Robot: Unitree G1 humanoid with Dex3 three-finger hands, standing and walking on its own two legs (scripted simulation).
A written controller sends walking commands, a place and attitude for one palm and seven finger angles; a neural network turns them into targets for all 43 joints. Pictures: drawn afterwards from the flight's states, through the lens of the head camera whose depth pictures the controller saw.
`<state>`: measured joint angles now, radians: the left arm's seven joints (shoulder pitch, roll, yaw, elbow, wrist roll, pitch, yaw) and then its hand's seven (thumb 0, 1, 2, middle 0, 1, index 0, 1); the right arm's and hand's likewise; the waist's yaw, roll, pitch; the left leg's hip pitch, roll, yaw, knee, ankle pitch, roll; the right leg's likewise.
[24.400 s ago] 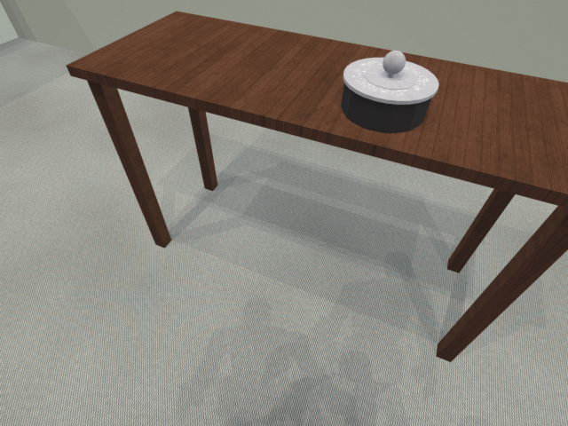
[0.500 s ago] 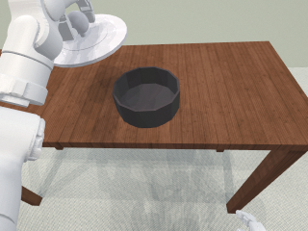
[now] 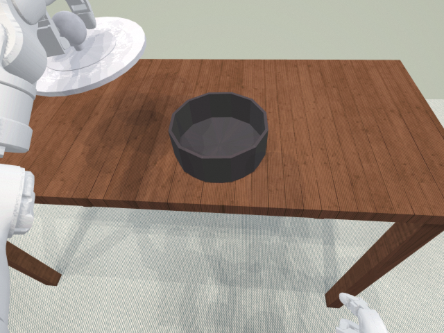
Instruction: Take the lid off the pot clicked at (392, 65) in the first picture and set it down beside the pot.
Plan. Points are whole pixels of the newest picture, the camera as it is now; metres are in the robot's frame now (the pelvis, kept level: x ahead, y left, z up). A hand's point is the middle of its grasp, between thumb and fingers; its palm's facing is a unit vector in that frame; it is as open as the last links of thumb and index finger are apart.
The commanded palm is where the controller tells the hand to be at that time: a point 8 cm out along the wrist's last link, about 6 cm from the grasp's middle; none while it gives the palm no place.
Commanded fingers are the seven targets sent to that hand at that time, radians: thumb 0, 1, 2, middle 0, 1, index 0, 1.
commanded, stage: move the lid sideways beside the pot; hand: left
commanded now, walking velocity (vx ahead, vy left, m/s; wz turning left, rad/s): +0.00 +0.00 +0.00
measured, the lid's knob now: (69, 29) +0.48 +0.24 +0.30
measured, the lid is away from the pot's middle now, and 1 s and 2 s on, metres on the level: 0.21 0.23 0.23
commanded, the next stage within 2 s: lower the lid onto the table in 0.38 s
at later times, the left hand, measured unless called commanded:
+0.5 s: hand (52, 25) +0.47 +0.25 +0.31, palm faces -0.11 -0.02 -0.99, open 7.9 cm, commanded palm +0.44 +0.25 +0.39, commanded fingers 0.00 0.36 1.35 -1.31 -0.70 -1.00 -0.58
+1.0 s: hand (59, 55) +0.45 +0.25 +0.28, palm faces -0.17 -0.06 -0.98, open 7.9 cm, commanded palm +0.43 +0.25 +0.35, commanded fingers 0.00 0.36 1.35 -1.31 -0.70 -1.00 -0.58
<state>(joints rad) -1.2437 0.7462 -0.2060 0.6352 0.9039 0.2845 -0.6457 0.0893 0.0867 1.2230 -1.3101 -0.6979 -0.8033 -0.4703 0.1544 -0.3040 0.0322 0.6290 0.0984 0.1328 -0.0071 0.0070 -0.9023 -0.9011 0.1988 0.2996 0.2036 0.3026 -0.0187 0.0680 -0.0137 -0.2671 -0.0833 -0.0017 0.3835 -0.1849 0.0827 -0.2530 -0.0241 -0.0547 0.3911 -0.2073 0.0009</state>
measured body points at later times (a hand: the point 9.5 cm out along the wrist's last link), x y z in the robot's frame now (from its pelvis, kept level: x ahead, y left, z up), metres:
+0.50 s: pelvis +0.00 +0.01 +0.00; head +0.05 -0.02 +0.45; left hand +0.47 +0.25 +0.37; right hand +0.11 -0.26 -0.13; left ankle +0.00 +0.07 -0.74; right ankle -0.01 -0.12 -0.74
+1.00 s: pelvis +0.00 +0.00 +0.00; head +0.04 -0.03 +0.45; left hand +0.46 +0.25 +0.33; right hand +0.14 -0.26 -0.12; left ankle +0.00 +0.07 -0.74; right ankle -0.01 -0.12 -0.74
